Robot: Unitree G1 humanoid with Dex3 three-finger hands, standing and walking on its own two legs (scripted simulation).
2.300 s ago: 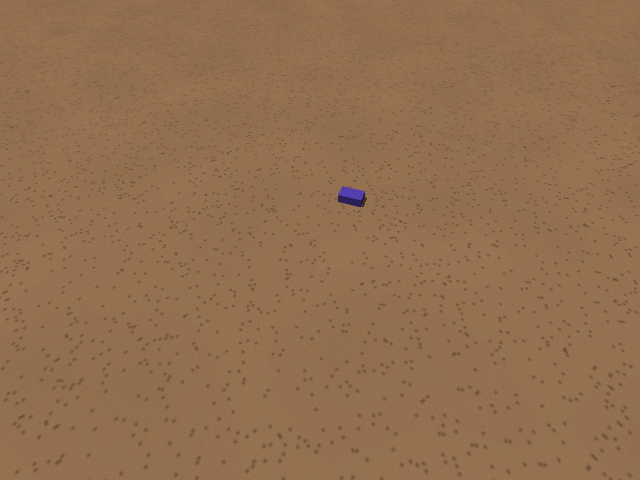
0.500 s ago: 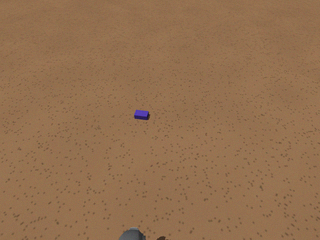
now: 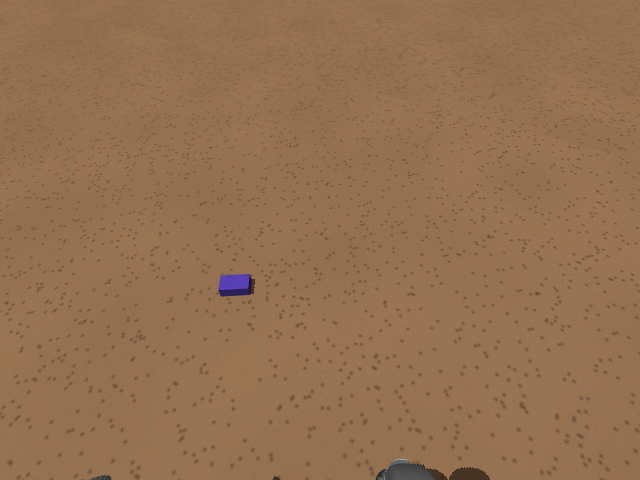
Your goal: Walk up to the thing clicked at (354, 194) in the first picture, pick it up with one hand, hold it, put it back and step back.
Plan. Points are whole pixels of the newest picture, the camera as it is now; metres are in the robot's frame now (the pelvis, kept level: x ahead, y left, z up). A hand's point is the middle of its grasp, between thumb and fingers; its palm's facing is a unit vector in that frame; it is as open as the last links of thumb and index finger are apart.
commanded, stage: walk up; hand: left
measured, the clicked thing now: (235, 285) +0.91 +0.33 -0.74
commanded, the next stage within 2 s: none
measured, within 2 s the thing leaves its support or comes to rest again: neither
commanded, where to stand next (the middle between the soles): +0.51 +0.07 m, yaw -2 degrees
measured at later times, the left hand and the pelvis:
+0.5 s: hand (97, 454) +0.22 +0.34 -0.14, palm faces -0.02 -0.91 -0.41, open 7.4 cm; pelvis +0.19 +0.05 -0.01, yaw +0 degrees
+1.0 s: hand (138, 302) +0.46 +0.34 -0.13, palm faces -0.11 -0.90 -0.42, open 7.4 cm; pelvis +0.35 +0.07 -0.01, yaw -3 degrees
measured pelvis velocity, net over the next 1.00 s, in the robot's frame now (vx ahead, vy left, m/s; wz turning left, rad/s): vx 0.35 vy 0.07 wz -0.05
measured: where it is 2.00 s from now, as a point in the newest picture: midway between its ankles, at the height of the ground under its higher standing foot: (300, 414)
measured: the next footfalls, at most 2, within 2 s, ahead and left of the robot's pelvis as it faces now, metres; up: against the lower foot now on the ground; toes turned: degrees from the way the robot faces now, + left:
right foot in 0.04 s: +0.18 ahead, -0.12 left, +0.00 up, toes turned -3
left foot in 0.48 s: +0.33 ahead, +0.18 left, +0.00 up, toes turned +5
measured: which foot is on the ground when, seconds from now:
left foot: down 0.00-0.06, up 0.08-0.46, down 0.48-1.00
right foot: up 0.00-0.02, down 0.04-0.52, up 0.54-0.96, down 0.98-1.00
